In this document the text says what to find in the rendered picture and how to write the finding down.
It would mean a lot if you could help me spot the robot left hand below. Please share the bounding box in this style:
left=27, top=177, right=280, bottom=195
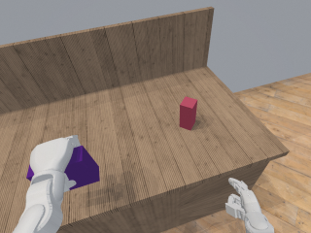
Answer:
left=29, top=135, right=81, bottom=192

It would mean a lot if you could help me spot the robot left forearm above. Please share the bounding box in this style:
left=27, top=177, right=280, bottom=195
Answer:
left=13, top=170, right=65, bottom=233

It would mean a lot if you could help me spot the robot right forearm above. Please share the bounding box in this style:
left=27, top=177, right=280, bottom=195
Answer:
left=244, top=211, right=275, bottom=233

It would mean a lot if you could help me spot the robot right hand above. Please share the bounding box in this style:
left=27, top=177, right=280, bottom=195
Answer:
left=225, top=178, right=261, bottom=220

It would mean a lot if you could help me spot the sponge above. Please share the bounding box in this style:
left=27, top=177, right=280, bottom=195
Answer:
left=26, top=146, right=100, bottom=190

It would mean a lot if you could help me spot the table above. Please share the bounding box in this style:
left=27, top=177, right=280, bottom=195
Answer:
left=0, top=7, right=289, bottom=233

